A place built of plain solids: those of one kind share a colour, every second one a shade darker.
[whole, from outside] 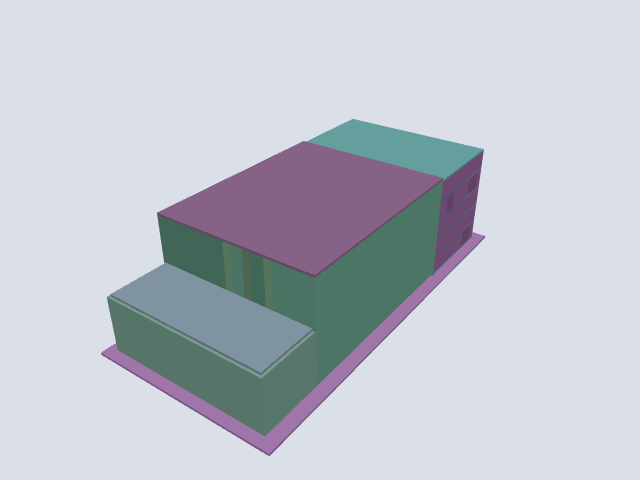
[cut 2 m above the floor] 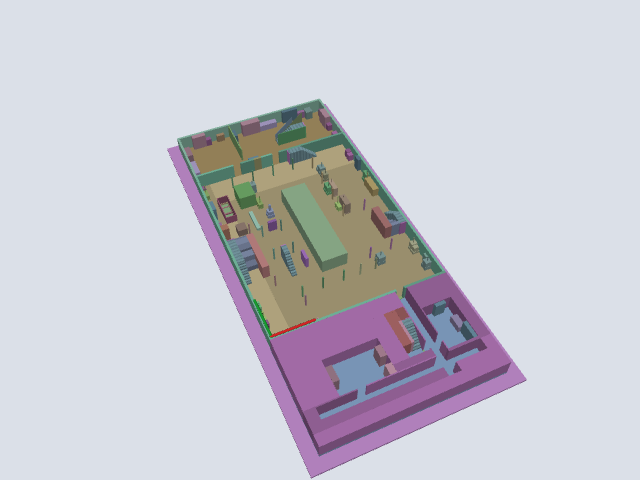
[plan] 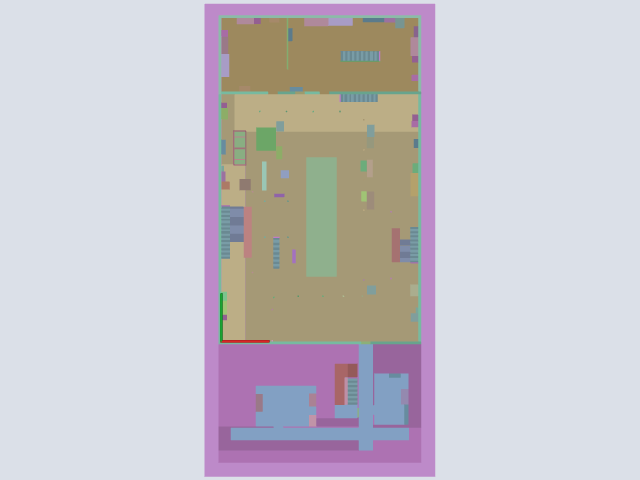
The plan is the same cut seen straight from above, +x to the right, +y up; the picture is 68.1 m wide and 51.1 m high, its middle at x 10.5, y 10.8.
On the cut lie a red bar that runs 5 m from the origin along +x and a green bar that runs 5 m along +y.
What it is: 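The inside of a sea-going cargo motor ship; the engine room, the machinery rooms across one end of it and the crew's accommodation across the other; there is no window anywhere; the ship lies still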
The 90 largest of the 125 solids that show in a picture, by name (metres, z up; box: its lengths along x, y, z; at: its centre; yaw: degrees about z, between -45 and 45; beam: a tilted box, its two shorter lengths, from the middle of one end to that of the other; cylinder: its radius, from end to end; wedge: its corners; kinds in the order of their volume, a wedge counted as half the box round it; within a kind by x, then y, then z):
{
 "wall_house_1": {"box": [1.3, 1.33, 2.43], "at": [0.35, -9.87, 1.22]},
 "wall_house_2": {"box": [1.3, 1.33, 2.43], "at": [0.35, -9.87, 9.4]},
 "wall_house_3": {"box": [1.3, 12.61, 2.43], "at": [0.35, -6.61, 3.94]},
 "wall_house_4": {"box": [1.3, 12.61, 2.43], "at": [0.35, -6.61, 6.67]},
 "wall_house_5": {"box": [1.3, 12.61, 2.43], "at": [0.35, -6.61, 12.13]},
 "wall_house_6": {"box": [3.3, 4.75, 2.43], "at": [1.35, -6.69, 9.4]},
 "wall_house_7": {"box": [3.95, 4.35, 2.43], "at": [1.68, -6.89, 1.22]},
 "wall_house_8": {"box": [5.89, 0.14, 2.43], "at": [2.65, -9.13, 1.22]},
 "wall_house_9": {"box": [12.37, 2.33, 2.43], "at": [5.88, -3.55, 1.22]},
 "wall_house_10": {"box": [12.37, 1.94, 2.43], "at": [5.88, -3.35, 9.4]},
 "wall_house_11": {"box": [14.93, 1.08, 2.43], "at": [7.17, -11.07, 1.22]},
 "wall_house_12": {"box": [14.93, 1.08, 2.43], "at": [7.17, -11.07, 9.4]},
 "wall_house_13": {"box": [14.93, 2.08, 2.43], "at": [7.17, -1.34, 1.22]},
 "wall_house_14": {"box": [14.93, 2.08, 2.43], "at": [7.17, -1.34, 9.4]},
 "wall_house_15": {"box": [21.57, 1.3, 2.43], "at": [10.48, -12.26, 1.22]},
 "wall_house_16": {"box": [21.57, 1.3, 2.43], "at": [10.48, -12.26, 9.4]},
 "wall_house_17": {"box": [8.04, 0.14, 2.43], "at": [10.61, -9.13, 1.22]},
 "wall_house_18": {"box": [1.98, 3.47, 2.43], "at": [11.08, -6.45, 1.22]},
 "wall_house_19": {"box": [4.54, 0.88, 2.43], "at": [12.36, -8.62, 1.22]},
 "wall_house_20": {"box": [0.14, 4.7, 2.43], "at": [14.56, -4.73, 1.22]},
 "wall_house_21": {"box": [0.14, 3.39, 2.43], "at": [16.2, -5.1, 1.22]},
 "wall_house_22": {"box": [5.14, 1.08, 2.43], "at": [18.7, -11.07, 1.22]},
 "wall_house_23": {"box": [5.14, 0.33, 2.43], "at": [18.7, -9.04, 1.22]},
 "wall_house_24": {"box": [5.14, 3.11, 2.43], "at": [18.7, -1.86, 1.22]},
 "wall_house_25": {"box": [1.34, 5.46, 2.43], "at": [20.6, -6.14, 1.22]},
 "wall_house_26": {"box": [1.3, 1.33, 2.43], "at": [20.62, -9.87, 1.22]},
 "wall_bay_1": {"box": [0.3, 26.32, 13.65], "at": [-0.15, 13.16, 6.83]},
 "wall_bay_2": {"box": [5.29, 0.3, 13.65], "at": [2.35, 26.47, 6.83]},
 "wall_bay_3": {"box": [1.88, 0.3, 13.65], "at": [6.93, 26.47, 6.83]},
 "wall_bay_4": {"box": [15.18, 0.3, 13.65], "at": [7.29, -0.15, 6.83]},
 "wall_bay_5": {"box": [1.62, 0.3, 13.65], "at": [9.67, 26.47, 6.83]},
 "wall_bay_6": {"box": [9.79, 0.3, 13.65], "at": [16.37, 26.47, 6.83]},
 "wall_bay_7": {"box": [5.39, 0.3, 13.65], "at": [18.57, -0.15, 6.83]},
 "wall_bay_8": {"box": [0.3, 26.32, 13.65], "at": [21.12, 13.16, 6.83]},
 "floor_site_1": {"box": [24.57, 50.35, 0.3], "at": [10.48, 10.77, -0.45]},
 "roof_bay_1": {"box": [21.57, 26.92, 0.3], "at": [10.48, 13.16, 13.8]},
 "floor_bay_1": {"box": [1.39, 7.46, 0.3], "at": [0.69, 22.59, -0.15]},
 "floor_bay_2": {"box": [2.53, 18.86, 0.3], "at": [1.26, 9.43, -0.15]},
 "floor_bay_3": {"box": [19.58, 3.99, 0.3], "at": [11.18, 24.32, -0.15]},
 "floor_bay_4": {"box": [18.44, 22.33, 0.3], "at": [11.75, 11.17, -0.15]},
 "engine_1": {"box": [3.26, 12.73, 3.21], "at": [10.66, 13.24, 1.61]},
 "floor_house_1": {"box": [21.57, 12.91, 0.3], "at": [10.48, -6.45, -0.15]},
 "wall_annex_1": {"box": [0.3, 8.12, 7.28], "at": [-0.15, 30.38, 3.64]},
 "wall_annex_2": {"box": [21.57, 0.3, 7.28], "at": [10.48, 34.59, 3.64]},
 "wall_annex_3": {"box": [0.3, 8.12, 7.28], "at": [21.12, 30.38, 3.64]},
 "roof_house_1": {"box": [21.57, 12.61, 0.3], "at": [10.48, -6.61, 13.5]},
 "floor_annex_ground_1": {"box": [20.97, 8.12, 0.3], "at": [10.48, 30.38, -0.15]},
 "roof_annex_1": {"box": [20.97, 8.12, 0.3], "at": [10.48, 30.38, 7.43]},
 "tankbank_1": {"box": [0.86, 5.43, 5.16], "at": [2.8, 11.64, 2.58]},
 "tankbank_2": {"box": [0.9, 3.62, 3.34], "at": [18.58, 10.25, 1.67]},
 "rack_1": {"box": [0.74, 1.83, 2.15], "at": [0.37, 31.51, 1.07]},
 "rack_2": {"box": [1.84, 0.66, 2.18], "at": [2.54, 34.11, 1.09]},
 "rack_3": {"box": [0.75, 1.88, 2.11], "at": [4.02, -6.54, 1.05]},
 "rack_4": {"box": [2.57, 0.89, 2.38], "at": [10.11, 34.0, 1.19]},
 "rack_5": {"box": [0.83, 1.99, 2.01], "at": [20.56, 31.39, 1.0]},
 "settler_1": {"box": [2.11, 2.49, 3.15], "at": [4.78, 21.55, 1.57]},
 "wall_trunk_plug_1": {"box": [1.04, 4.39, 2.43], "at": [12.59, -4.58, 1.22]},
 "wall_trunk_plug_2": {"box": [1.04, 1.56, 2.43], "at": [13.97, -3.16, 1.22]},
 "wall_trunk_spine_1": {"box": [0.34, 2.92, 13.35], "at": [13.28, -5.28, 6.68]},
 "flat_1": {"box": [1.45, 0.89, 0.78], "at": [1.65, 11.02, 0.39]},
 "flat_2": {"box": [1.45, 0.89, 1.61], "at": [1.65, 11.91, 0.81]},
 "flat_3": {"box": [1.45, 0.89, 2.46], "at": [1.65, 12.8, 1.23]},
 "flat_4": {"box": [1.45, 0.89, 3.29], "at": [1.65, 13.69, 1.65]},
 "flat_5": {"box": [1.09, 0.44, 2.02], "at": [19.57, 8.66, 1.01]},
 "flat_6": {"box": [1.09, 0.66, 1.52], "at": [19.57, 9.21, 0.76]},
 "lockers_1": {"box": [0.47, 1.56, 1.92], "at": [0.23, 20.69, 0.96]},
 "lockers_2": {"box": [0.46, 1.37, 1.93], "at": [7.34, 32.65, 0.96]},
 "lockers_3": {"box": [1.4, 0.48, 1.86], "at": [7.98, 26.86, 0.93]},
 "lockers_4": {"box": [2.29, 0.46, 1.94], "at": [16.19, 34.21, 0.97]},
 "lockers_5": {"box": [1.28, 0.46, 1.9], "at": [18.47, -3.64, 0.95]},
 "lockers_6": {"box": [0.47, 2.17, 1.88], "at": [19.69, -7.79, 0.94]},
 "lockers_7": {"box": [0.48, 0.96, 1.94], "at": [20.73, 21.08, 0.97]},
 "wall_bay_lintel_1": {"box": [1.0, 0.3, 11.6], "at": [5.49, 26.47, 7.85]},
 "wall_bay_lintel_2": {"box": [1.0, 0.3, 7.96], "at": [8.37, 26.47, 9.67]},
 "wall_bay_lintel_3": {"box": [1.0, 0.3, 11.6], "at": [10.98, 26.47, 7.85]},
 "bench_1": {"box": [0.83, 2.45, 0.91], "at": [0.41, 29.38, 0.46]},
 "bench_2": {"box": [2.59, 0.83, 0.93], "at": [12.69, 34.03, 0.47]},
 "bench_3": {"box": [0.8, 1.65, 0.91], "at": [19.53, -5.88, 0.46]},
 "fridge_1": {"box": [0.77, 1.22, 1.98], "at": [9.71, -8.45, 0.99]},
 "fridge_2": {"box": [0.75, 1.39, 1.99], "at": [9.72, -6.23, 0.99]},
 "heater_1": {"box": [0.58, 1.79, 1.26], "at": [15.8, 18.41, 0.75]},
 "heater_2": {"box": [0.75, 1.81, 1.6], "at": [15.88, 15.01, 0.92]},
 "wall_part_annex_ground_1": {"box": [0.15, 5.49, 3.34], "at": [7.04, 31.7, 1.67]},
 "wall_stair_1": {"box": [4.13, 0.1, 6.09], "at": [14.73, 29.83, 3.0]},
 "cooler_1": {"box": [0.83, 2.49, 1.18], "at": [20.56, 16.7, 0.59]},
 "airbottle_1": {"box": [0.89, 0.86, 2.35], "at": [0.44, 16.61, 1.18]},
 "crate_1": {"box": [0.99, 1.1, 1.27], "at": [19.0, 33.89, 0.64]},
 "drums_1": {"box": [1.18, 1.18, 0.88], "at": [2.54, 16.7, 0.58]},
 "floor_wall_bay_door_1": {"box": [1.0, 0.3, 3.64], "at": [8.37, 26.47, 1.82]},
 "bottles_1": {"box": [0.39, 1.47, 1.6], "at": [7.74, 9.06, 0.8]}
}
